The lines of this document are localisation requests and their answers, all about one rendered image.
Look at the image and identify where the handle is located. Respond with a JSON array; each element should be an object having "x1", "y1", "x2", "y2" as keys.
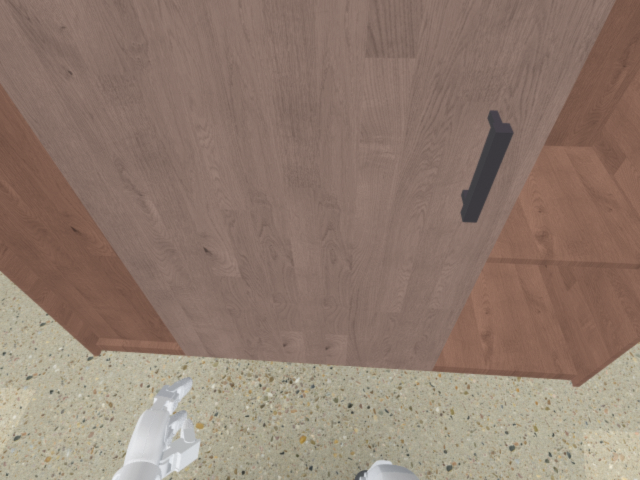
[{"x1": 460, "y1": 110, "x2": 514, "y2": 223}]

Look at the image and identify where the robot right shin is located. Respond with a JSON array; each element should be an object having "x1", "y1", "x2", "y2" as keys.
[{"x1": 367, "y1": 460, "x2": 392, "y2": 472}]

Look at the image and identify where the wardrobe door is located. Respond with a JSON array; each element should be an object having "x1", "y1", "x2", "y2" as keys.
[
  {"x1": 0, "y1": 84, "x2": 177, "y2": 343},
  {"x1": 0, "y1": 0, "x2": 616, "y2": 371}
]

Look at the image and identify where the robot left hand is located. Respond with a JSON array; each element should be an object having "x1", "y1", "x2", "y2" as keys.
[{"x1": 123, "y1": 377, "x2": 201, "y2": 479}]

